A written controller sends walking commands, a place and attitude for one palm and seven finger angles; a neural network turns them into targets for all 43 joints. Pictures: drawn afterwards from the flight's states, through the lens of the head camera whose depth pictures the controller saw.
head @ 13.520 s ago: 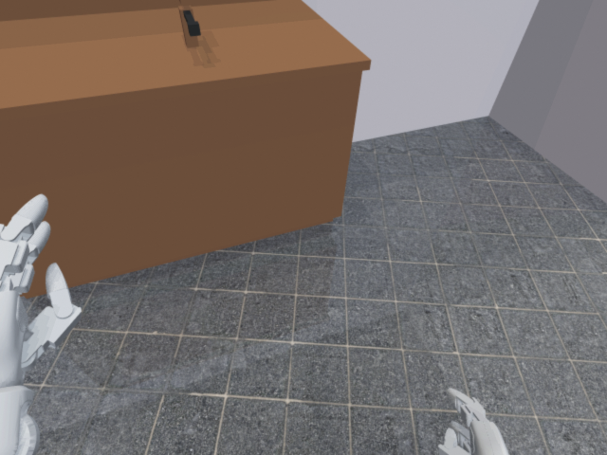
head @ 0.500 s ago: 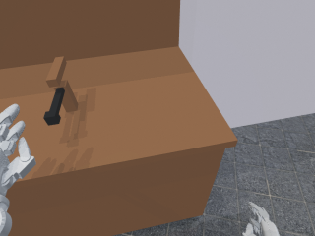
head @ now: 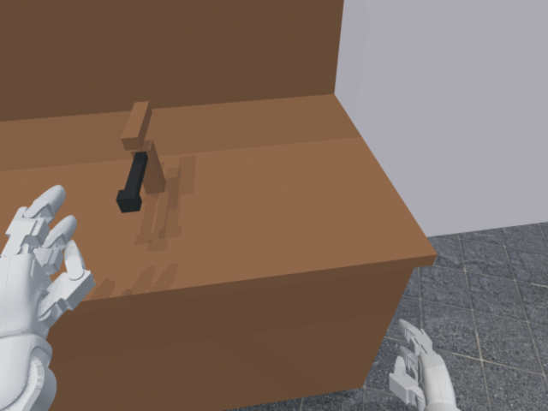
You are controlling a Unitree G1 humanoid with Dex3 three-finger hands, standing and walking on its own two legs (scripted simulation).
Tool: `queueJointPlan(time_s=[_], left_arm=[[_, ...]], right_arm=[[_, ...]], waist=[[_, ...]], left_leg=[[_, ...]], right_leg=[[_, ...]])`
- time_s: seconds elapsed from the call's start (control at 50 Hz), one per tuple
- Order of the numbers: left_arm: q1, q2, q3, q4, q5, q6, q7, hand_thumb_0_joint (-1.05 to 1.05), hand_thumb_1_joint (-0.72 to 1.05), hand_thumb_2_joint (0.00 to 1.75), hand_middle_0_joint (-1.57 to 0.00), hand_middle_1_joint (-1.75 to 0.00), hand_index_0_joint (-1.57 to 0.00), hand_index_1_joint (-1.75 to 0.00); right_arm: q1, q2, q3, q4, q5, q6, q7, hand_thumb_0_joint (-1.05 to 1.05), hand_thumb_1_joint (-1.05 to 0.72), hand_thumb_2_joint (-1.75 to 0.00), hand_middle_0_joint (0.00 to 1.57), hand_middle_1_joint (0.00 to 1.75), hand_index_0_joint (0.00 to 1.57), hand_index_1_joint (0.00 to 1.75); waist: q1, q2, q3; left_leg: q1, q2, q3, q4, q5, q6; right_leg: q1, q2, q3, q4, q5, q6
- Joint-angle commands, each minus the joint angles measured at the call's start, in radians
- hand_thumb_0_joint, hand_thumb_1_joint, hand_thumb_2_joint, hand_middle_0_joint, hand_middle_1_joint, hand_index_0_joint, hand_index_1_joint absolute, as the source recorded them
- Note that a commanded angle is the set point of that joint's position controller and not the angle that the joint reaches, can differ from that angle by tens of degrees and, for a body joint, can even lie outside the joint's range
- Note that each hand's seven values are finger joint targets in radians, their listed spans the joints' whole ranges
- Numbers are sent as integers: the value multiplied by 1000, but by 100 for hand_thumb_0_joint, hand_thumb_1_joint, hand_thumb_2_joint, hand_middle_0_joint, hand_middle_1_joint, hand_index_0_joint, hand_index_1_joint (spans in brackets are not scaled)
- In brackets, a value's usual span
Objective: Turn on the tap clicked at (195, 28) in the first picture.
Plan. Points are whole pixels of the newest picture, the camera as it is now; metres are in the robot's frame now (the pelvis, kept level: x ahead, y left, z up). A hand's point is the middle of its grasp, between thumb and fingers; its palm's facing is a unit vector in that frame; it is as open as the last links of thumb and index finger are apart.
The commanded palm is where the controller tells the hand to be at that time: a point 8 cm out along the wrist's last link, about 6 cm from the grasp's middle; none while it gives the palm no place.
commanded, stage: turn the palm inward beside the body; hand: left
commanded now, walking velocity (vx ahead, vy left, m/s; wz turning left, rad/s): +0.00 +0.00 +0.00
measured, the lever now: (129, 200) +0.36 +0.30 +0.13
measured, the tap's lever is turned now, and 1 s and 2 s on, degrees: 0 0 0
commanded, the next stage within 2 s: reach beside the lever's end, fingers flat in 0.78 s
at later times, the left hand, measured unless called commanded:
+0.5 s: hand (98, 286) +0.17 +0.22 +0.19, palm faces +0.47 -0.87 -0.13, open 7.4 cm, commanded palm +0.12 +0.26 +0.19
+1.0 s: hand (111, 277) +0.19 +0.21 +0.19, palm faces +0.48 -0.87 -0.12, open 7.4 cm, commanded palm +0.15 +0.26 +0.19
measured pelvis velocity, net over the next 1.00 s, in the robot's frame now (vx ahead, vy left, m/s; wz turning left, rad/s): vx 0.00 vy -0.02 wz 0.01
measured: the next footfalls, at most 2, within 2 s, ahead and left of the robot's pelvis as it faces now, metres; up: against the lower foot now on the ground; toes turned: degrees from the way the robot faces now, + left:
none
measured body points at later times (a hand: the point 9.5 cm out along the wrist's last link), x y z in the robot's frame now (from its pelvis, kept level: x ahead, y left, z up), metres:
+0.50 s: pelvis -0.01 -0.01 +0.00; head -0.05 -0.04 +0.45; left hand +0.14 +0.26 +0.20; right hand +0.21 -0.22 -0.06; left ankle +0.03 +0.13 -0.73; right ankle +0.00 -0.11 -0.73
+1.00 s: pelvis +0.00 -0.02 +0.00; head -0.03 -0.06 +0.45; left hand +0.16 +0.26 +0.19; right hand +0.22 -0.23 -0.06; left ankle +0.03 +0.13 -0.72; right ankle +0.00 -0.11 -0.73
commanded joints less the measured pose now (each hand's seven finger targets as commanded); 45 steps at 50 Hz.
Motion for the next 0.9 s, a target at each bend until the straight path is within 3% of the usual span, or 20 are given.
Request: queueJointPlan(time_s=[0.0,0.04,0.06,0.08,0.14,0.28,0.34,0.44,0.46,0.48,0.54,0.58,0.64,0.66,0.7,0.74,0.76,0.84,0.86,0.88], left_arm=[[-122,147,61,-241,10,-51,20,0,90,90,-20,-30,-20,-30],[-115,152,65,-261,5,-48,28,0,90,90,-20,-30,-20,-30],[-104,163,78,-262,12,-42,35,0,90,90,-20,-30,-20,-30],[-110,136,49,-284,12,-42,38,0,90,90,-20,-30,-20,-30],[-86,134,65,-259,-13,-28,45,0,90,90,-20,-30,-20,-30],[-130,127,54,-276,-16,7,58,0,90,90,-20,-30,-20,-30],[-117,127,61,-266,-33,14,56,0,90,90,-20,-30,-20,-30],[-106,133,69,-268,-28,17,57,0,90,90,-20,-30,-20,-30],[-100,143,82,-263,-26,21,58,0,90,90,-20,-30,-20,-30],[-108,119,62,-263,-30,18,56,0,90,90,-20,-30,-20,-30],[-106,132,78,-257,-38,16,53,0,90,90,-20,-30,-20,-30],[-107,120,66,-256,-33,15,51,0,90,90,-20,-30,-20,-30],[-94,130,78,-248,-39,10,47,0,90,90,-20,-30,-20,-30],[-95,133,79,-256,-33,10,44,0,90,90,-20,-30,-20,-30],[-92,124,74,-256,-38,4,42,0,90,90,-20,-30,-20,-30],[-94,121,70,-253,-41,3,38,0,90,90,-20,-30,-20,-30],[-95,131,82,-251,-37,3,38,0,90,90,-20,-30,-20,-30],[-83,128,80,-247,-39,-2,39,0,90,90,-20,-30,-20,-30],[-89,128,78,-253,-34,-2,39,0,90,90,-20,-30,-20,-30],[-105,113,61,-248,-32,-3,41,0,90,90,-20,-30,-20,-30]], right_arm=[[-168,-113,-38,-173,8,-61,-15,0,-90,-90,20,30,20,30],[-169,-115,-38,-173,5,-63,-15,0,-90,-90,20,30,20,30],[-181,-114,-35,-169,8,-63,-13,0,-90,-90,20,30,20,30],[-180,-110,-34,-175,7,-62,-12,0,-90,-90,20,30,20,30],[-182,-117,-39,-169,7,-63,-15,0,-90,-90,20,30,20,30],[-198,-116,-33,-163,15,-67,-21,0,-90,-90,20,30,20,30],[-193,-121,-37,-160,12,-78,-25,0,-90,-90,20,30,20,30],[-186,-122,-40,-158,10,-84,-22,0,-90,-90,20,30,20,30],[-190,-123,-39,-152,11,-83,-21,0,-90,-90,20,30,20,30],[-187,-119,-39,-156,12,-83,-21,0,-90,-90,20,30,20,30],[-177,-124,-43,-156,9,-85,-21,0,-90,-90,20,30,20,30],[-179,-121,-42,-155,12,-85,-19,0,-90,-90,20,30,20,30],[-168,-126,-48,-157,7,-88,-20,0,-90,-90,20,30,20,30],[-174,-124,-46,-154,11,-87,-17,0,-90,-90,20,30,20,30],[-163,-123,-48,-159,9,-88,-17,0,-90,-90,20,30,20,30],[-158,-125,-49,-157,9,-87,-16,0,-90,-90,20,30,20,30],[-163,-124,-48,-154,13,-87,-15,0,-90,-90,20,30,20,30],[-155,-125,-52,-160,9,-86,-15,0,-90,-90,20,30,20,30],[-162,-123,-48,-159,13,-85,-13,0,-90,-90,20,30,20,30],[-161,-120,-47,-160,12,-85,-13,0,-90,-90,20,30,20,30]], waist=[[-17,28,-49],[-14,16,-54],[-8,44,-57],[-14,51,-56],[-14,-21,-44],[-14,23,-16],[-16,-20,-25],[-13,-16,-29],[-10,10,-26],[-16,-20,-23],[-14,-49,-36],[-15,-5,-27],[-15,-59,-48],[-14,-11,-43],[-15,-45,-54],[-17,-43,-56],[-15,-7,-46],[-13,-49,-58],[-13,-2,-47],[-16,5,-31]], left_leg=[[62,22,-7,-130,59,20],[61,22,-11,-131,58,20],[60,20,-9,-135,45,17],[66,20,-7,-133,53,16],[50,19,-5,-126,36,25],[44,10,-7,-136,-26,24],[51,10,0,-119,-5,31],[60,9,5,-111,37,32],[63,7,6,-109,40,30],[63,10,7,-108,45,31],[67,11,10,-98,77,34],[75,8,15,-97,89,33],[79,9,20,-82,128,38],[89,10,21,-82,141,35],[88,10,20,-82,160,36],[88,9,25,-78,167,36],[91,9,24,-81,162,33],[87,8,25,-79,173,36],[92,8,24,-85,170,32],[89,8,23,-88,159,31]], right_leg=[[-59,-2,-19,-125,69,-5],[-51,-3,-21,-126,68,-5],[-48,-2,-19,-124,58,-7],[-53,-3,-20,-123,66,-8],[-53,-3,-18,-141,50,-1],[-62,-6,-8,-156,-2,-3],[-57,-8,-2,-172,3,3],[-48,-10,0,-173,37,2],[-48,-9,1,-177,39,1],[-51,-10,-1,-176,45,3],[-38,-11,4,-179,77,7],[-41,-13,6,-179,90,3],[-26,-14,11,-178,147,10],[-25,-14,9,-177,161,5],[-19,-15,6,-166,196,8],[-16,-17,10,-167,211,10],[-18,-16,9,-170,200,7],[-10,-17,10,-166,221,10],[-14,-15,7,-167,209,5],[-27,-17,6,-166,197,5]])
